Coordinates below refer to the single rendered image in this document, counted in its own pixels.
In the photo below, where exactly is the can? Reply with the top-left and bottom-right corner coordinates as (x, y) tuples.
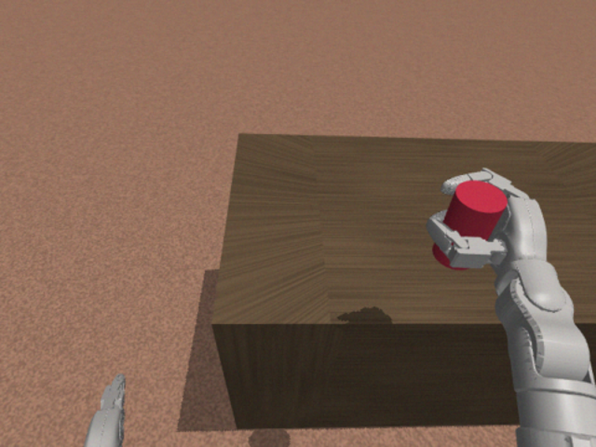
(432, 181), (508, 270)

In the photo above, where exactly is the right robot hand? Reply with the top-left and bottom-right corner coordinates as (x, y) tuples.
(426, 168), (547, 276)

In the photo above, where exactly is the right robot arm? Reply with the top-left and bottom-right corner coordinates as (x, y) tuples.
(494, 259), (596, 447)

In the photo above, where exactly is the left robot hand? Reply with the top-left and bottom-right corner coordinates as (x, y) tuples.
(84, 373), (126, 447)

